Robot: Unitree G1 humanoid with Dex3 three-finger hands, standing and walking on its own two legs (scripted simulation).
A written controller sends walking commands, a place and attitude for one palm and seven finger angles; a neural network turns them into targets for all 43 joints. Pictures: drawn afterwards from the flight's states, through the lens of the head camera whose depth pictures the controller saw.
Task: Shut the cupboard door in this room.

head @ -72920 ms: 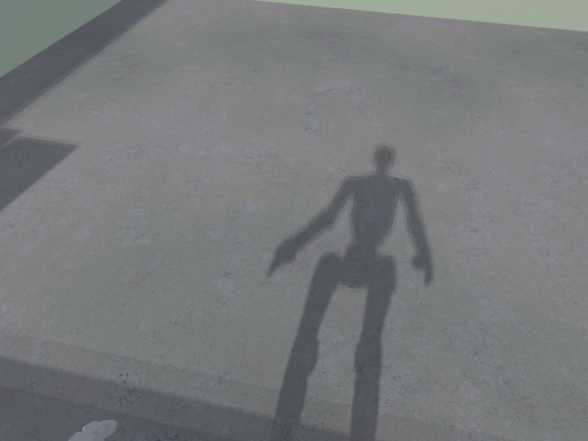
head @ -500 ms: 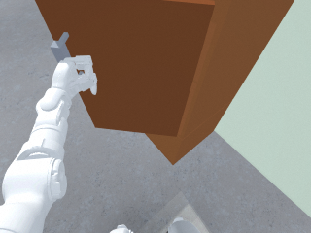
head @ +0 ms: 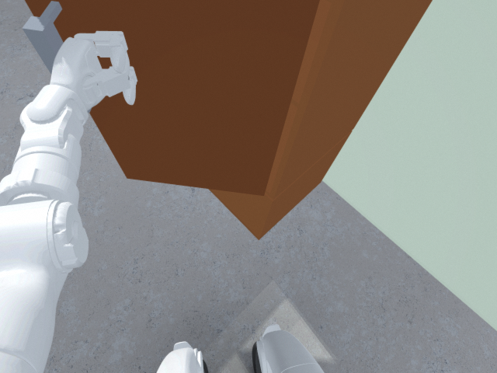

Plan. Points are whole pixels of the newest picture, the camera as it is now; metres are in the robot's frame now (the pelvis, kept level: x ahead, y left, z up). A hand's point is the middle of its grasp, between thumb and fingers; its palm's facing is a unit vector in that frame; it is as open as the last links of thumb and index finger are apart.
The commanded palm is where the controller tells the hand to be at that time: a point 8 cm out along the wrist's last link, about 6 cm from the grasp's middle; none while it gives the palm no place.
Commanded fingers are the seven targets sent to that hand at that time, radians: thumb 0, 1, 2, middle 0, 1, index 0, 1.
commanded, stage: push the door shut along its arc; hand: left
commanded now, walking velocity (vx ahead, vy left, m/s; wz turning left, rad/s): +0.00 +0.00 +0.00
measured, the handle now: (69, 61) +0.58 +0.20 +0.12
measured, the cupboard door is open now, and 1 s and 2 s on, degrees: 40 22 22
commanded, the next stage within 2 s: pull the fist back off the door in 0.52 s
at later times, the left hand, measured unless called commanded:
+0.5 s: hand (149, 57) +0.57 +0.08 +0.13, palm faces -0.40 -0.92 +0.00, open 3.5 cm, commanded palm +0.60 +0.10 +0.12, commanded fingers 0.00 0.90 0.90 -1.30 -1.50 -1.30 -1.50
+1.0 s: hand (173, 56) +0.60 +0.05 +0.11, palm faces +0.03 -1.00 +0.01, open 3.1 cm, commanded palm +0.55 +0.09 +0.12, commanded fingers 0.00 0.90 0.90 -1.30 -1.50 -1.30 -1.50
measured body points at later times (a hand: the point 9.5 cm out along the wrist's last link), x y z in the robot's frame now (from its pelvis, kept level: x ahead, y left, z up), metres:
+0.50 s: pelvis +0.00 +0.00 -0.02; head +0.16 +0.02 +0.41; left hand +0.59 +0.13 +0.13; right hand -0.04 -0.26 -0.12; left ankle +0.01 +0.10 -0.68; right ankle +0.03 -0.12 -0.68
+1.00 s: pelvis +0.02 -0.01 +0.00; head +0.17 -0.01 +0.42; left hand +0.59 +0.10 +0.11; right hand -0.05 -0.24 -0.11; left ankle +0.01 +0.10 -0.68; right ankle +0.03 -0.12 -0.68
